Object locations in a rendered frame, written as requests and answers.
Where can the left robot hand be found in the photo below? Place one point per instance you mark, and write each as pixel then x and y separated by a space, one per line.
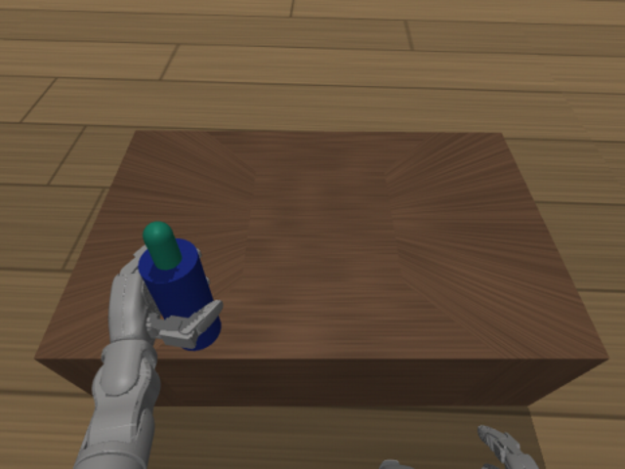
pixel 132 312

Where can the left robot arm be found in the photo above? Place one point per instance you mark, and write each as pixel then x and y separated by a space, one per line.
pixel 125 390

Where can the bottle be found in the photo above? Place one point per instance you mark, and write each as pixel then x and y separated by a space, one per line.
pixel 173 273

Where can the right robot hand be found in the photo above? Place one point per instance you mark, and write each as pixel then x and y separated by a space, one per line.
pixel 506 449

